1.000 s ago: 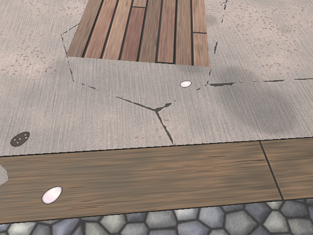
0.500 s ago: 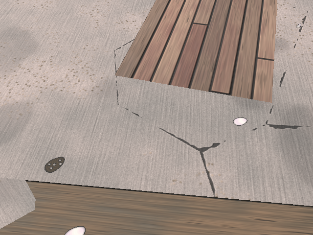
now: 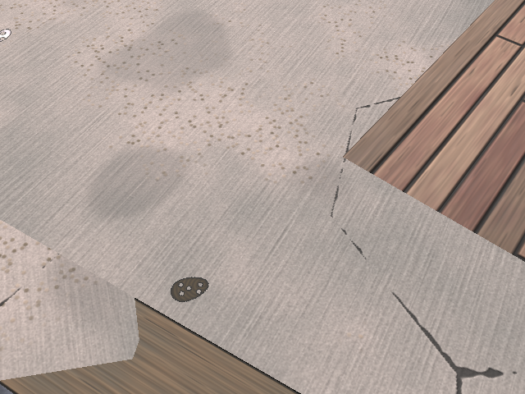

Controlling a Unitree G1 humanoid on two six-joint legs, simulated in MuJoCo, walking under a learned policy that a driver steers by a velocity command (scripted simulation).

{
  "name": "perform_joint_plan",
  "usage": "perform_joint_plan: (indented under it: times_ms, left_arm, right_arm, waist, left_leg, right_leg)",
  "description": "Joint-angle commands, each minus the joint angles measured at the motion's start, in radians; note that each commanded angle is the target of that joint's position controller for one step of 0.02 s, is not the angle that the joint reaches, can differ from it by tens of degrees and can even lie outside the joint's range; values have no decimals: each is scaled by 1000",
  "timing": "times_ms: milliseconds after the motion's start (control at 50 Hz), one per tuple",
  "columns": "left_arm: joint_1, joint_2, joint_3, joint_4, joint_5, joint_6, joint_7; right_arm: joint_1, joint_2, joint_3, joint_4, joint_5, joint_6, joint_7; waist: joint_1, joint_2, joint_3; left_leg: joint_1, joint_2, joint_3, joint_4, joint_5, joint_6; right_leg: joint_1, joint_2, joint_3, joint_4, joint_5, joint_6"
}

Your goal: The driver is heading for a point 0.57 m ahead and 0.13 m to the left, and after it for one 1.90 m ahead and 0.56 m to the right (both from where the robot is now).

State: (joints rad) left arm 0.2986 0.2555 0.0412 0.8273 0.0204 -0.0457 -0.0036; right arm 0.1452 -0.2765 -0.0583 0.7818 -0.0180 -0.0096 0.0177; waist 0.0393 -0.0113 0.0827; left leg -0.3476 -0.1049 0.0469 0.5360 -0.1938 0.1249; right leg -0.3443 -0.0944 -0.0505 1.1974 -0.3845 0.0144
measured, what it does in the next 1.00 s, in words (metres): walks ahead, turning left: right foot, then left foot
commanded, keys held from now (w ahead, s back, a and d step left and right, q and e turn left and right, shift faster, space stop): w+q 0.64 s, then w+e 0.34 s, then e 0.02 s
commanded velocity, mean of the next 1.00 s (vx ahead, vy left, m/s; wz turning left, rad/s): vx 0.50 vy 0.00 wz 0.39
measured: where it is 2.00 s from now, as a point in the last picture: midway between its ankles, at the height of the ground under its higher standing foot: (219, 296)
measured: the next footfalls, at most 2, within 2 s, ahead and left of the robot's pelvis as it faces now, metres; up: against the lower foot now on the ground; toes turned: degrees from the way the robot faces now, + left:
right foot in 0.42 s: +0.44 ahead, -0.09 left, +0.00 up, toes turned +16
left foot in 0.92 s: +0.59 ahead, +0.21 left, +0.00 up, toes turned +24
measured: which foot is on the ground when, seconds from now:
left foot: down 0.00-0.42, up 0.44-0.90, down 0.92-1.00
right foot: up 0.00-0.40, down 0.42-0.92, up 0.94-1.00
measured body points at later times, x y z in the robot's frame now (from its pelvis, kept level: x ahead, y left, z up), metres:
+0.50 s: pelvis +0.29 -0.02 +0.00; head +0.32 -0.02 +0.45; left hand +0.42 +0.27 -0.08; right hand +0.36 -0.30 -0.13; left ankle +0.10 +0.04 -0.66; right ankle +0.40 -0.10 -0.73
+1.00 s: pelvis +0.53 +0.10 +0.00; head +0.55 +0.12 +0.45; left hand +0.40 +0.32 -0.14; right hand +0.79 -0.05 -0.09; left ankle +0.55 +0.19 -0.73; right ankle +0.44 -0.08 -0.66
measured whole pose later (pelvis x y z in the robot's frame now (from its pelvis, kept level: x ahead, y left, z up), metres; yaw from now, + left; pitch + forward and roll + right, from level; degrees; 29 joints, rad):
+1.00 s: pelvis +0.53 +0.10 +0.00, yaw +20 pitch +1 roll -1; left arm 0.43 0.24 0.04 0.92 0.00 -0.04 -0.01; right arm 0.07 -0.22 -0.01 0.76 -0.05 -0.06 0.01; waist 0.07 -0.01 0.05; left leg -0.37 0.00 0.08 0.53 -0.19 0.06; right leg -0.25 -0.02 -0.02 0.99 -0.43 -0.06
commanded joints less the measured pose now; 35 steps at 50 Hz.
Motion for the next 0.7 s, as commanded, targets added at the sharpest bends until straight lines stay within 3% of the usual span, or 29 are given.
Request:
perform_joint_plan:
  times_ms: [20, 60, 120, 200, 300, 360, 400, 420, 440, 460, 480, 500, 520, 540, 560, 640, 700]
  left_arm:
    - [31, 114, 24, -75, 27, 4, -3]
    - [24, 101, 24, -81, 30, 28, -11]
    - [-93, 93, 22, -119, 26, 37, -14]
    - [-241, 96, 20, -165, 22, 32, -14]
    - [-382, 93, 8, -222, 11, 15, -24]
    - [-341, 116, 10, -227, 5, 3, -20]
    - [-145, 159, 28, -167, 3, -9, 0]
    - [1, 193, 41, -136, 11, -22, 14]
    - [140, 276, 60, -138, 38, -25, 32]
    - [86, 317, 69, -139, 35, -12, 27]
    - [5, 211, 53, -151, 19, -3, 22]
    - [-51, 139, 35, -155, 10, -3, 19]
    - [-78, 107, 25, -150, 14, -5, 16]
    - [-66, 96, 20, -133, 10, -10, 17]
    - [-53, 105, 22, -118, 8, -19, 16]
    - [-2, 111, 28, -78, -6, -52, 2]
    - [60, 98, 21, -32, 1, -57, -9]
  right_arm:
    - [87, -123, -34, -20, 17, -21, -19]
    - [111, -129, -35, -12, 21, -39, -12]
    - [175, -151, -42, 7, 16, -44, -9]
    - [267, -149, -42, 32, 16, -46, -11]
    - [348, -156, -43, 54, 6, -46, -25]
    - [317, -179, -48, 46, 2, -45, -38]
    - [257, -200, -52, 32, 3, -51, -31]
    - [240, -187, -48, 29, 12, -58, -20]
    - [276, -93, -24, -7, 34, -66, -15]
    - [371, -71, -18, -25, 34, -59, -17]
    - [330, -137, -25, 12, -3, -41, -25]
    - [267, -137, -27, 13, -7, -36, -15]
    - [237, -118, -24, 9, -7, -31, -7]
    - [215, -105, -24, 5, -17, -20, 3]
    - [232, -94, -21, 5, -18, -9, 13]
    - [121, -70, -11, -40, -18, 8, 36]
    - [28, -34, 8, -67, -20, -5, 42]
  waist:
    - [-8, 29, -95]
    - [-1, 33, -103]
    - [-34, 40, -56]
    - [-90, 57, -30]
    - [-136, 70, -23]
    - [-97, 91, -28]
    - [-4, 77, -110]
    - [73, 24, -198]
    - [101, -113, -361]
    - [12, -319, -410]
    - [-16, -129, -253]
    - [-20, -34, -135]
    - [-33, -20, -90]
    - [-37, -44, -55]
    - [-50, -99, -64]
    - [-45, -82, -47]
    - [-28, -74, -33]
  left_leg:
    - [242, 257, -340, -285, 320, 157]
    - [201, 228, -320, -305, 344, 163]
    - [183, 209, -337, -351, 243, 152]
    - [272, 209, -374, -345, 245, 129]
    - [371, 218, -406, -267, 406, 116]
    - [359, 231, -439, -210, 488, 73]
    - [283, 184, -415, -32, 671, 25]
    - [190, 117, -366, 179, 597, -1]
    - [9, 33, -272, 488, 228, -30]
    - [-210, -66, -199, 657, -374, -44]
    - [-266, 36, -201, 725, -279, -36]
    - [-250, 69, -179, 698, -191, -41]
    - [-230, 100, -163, 661, -148, -47]
    - [-214, 119, -153, 633, -133, -51]
    - [-192, 126, -140, 630, -127, -59]
    - [-294, 151, -120, 595, -42, -71]
    - [-304, 128, -126, 427, 44, -80]
  right_leg:
    - [-220, -48, 68, -50, 46, 12]
    - [-206, -38, 53, -96, 74, 30]
    - [-282, -32, 47, -209, 185, 48]
    - [-369, -9, 63, -367, 314, 49]
    - [-357, 49, 58, -524, 345, 26]
    - [-201, 80, 72, -629, 298, -7]
    - [101, 132, 48, -686, 229, -43]
    - [327, 67, 97, -734, 234, -74]
    - [584, -200, 393, -776, -15, -129]
    - [649, -366, 810, -912, -19, -215]
    - [499, -325, 747, -918, -131, -205]
    - [360, -277, 581, -940, -82, -191]
    - [287, -229, 453, -963, 30, -171]
    - [237, -184, 345, -984, 136, -149]
    - [213, -181, 289, -991, 216, -153]
    - [242, -181, 136, -1028, 434, -170]
    - [240, -138, 59, -1041, 523, -177]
